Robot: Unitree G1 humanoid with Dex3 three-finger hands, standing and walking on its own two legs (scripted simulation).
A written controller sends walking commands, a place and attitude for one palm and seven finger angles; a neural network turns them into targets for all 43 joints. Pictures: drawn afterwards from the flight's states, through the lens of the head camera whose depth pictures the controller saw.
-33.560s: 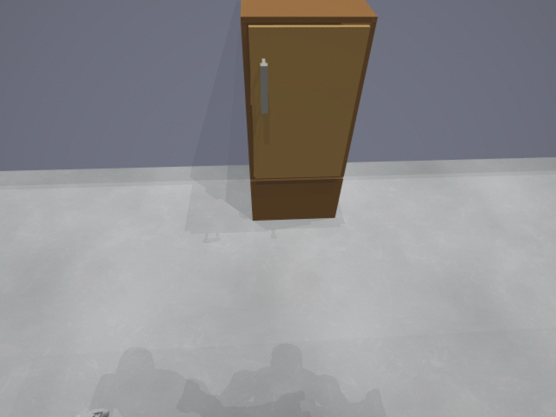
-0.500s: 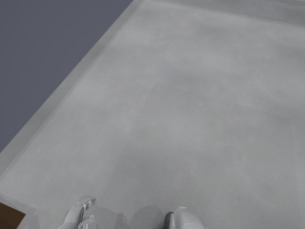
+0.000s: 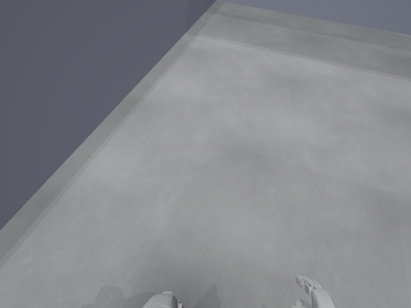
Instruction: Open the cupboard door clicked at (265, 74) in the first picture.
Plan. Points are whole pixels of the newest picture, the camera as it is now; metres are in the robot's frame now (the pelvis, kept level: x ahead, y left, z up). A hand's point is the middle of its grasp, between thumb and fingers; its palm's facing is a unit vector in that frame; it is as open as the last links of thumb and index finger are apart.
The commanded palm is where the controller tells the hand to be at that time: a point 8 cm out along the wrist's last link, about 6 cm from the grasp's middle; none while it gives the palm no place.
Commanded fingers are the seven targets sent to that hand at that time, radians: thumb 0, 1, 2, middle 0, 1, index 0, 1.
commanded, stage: walk to a spot facing it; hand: left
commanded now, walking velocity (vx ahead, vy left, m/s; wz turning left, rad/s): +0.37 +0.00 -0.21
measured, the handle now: out of the picture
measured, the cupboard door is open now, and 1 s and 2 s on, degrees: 51 51 51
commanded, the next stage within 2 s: turn to face it in 0.58 s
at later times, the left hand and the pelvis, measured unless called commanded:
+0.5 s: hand (171, 207) +0.38 +0.14 -0.16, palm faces -0.12 -0.96 -0.27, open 7.3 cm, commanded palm none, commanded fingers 0.00 0.90 0.90 -0.20 -0.30 -0.20 -0.30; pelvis +0.23 -0.05 -0.01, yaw -7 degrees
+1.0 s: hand (182, 182) +0.48 +0.13 -0.18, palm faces +0.09 -0.98 -0.18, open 7.3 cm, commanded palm none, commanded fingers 0.00 0.90 0.90 -0.20 -0.30 -0.20 -0.30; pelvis +0.44 -0.05 -0.01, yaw +1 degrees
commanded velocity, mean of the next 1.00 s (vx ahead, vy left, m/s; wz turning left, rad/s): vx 0.22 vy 0.00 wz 0.17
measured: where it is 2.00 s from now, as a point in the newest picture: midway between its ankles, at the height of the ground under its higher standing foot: (242, 243)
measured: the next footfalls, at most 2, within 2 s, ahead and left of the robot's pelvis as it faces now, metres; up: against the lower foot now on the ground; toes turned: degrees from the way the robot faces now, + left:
left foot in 0.04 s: +0.14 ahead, +0.13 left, +0.00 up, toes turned +5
right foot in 0.42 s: +0.29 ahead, -0.16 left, +0.00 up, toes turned -15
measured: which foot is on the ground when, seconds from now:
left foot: up 0.00-0.02, down 0.04-0.42, up 0.44-0.78, down 0.80-1.00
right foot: down 0.00-0.04, up 0.06-0.40, down 0.42-0.82, up 0.84-1.00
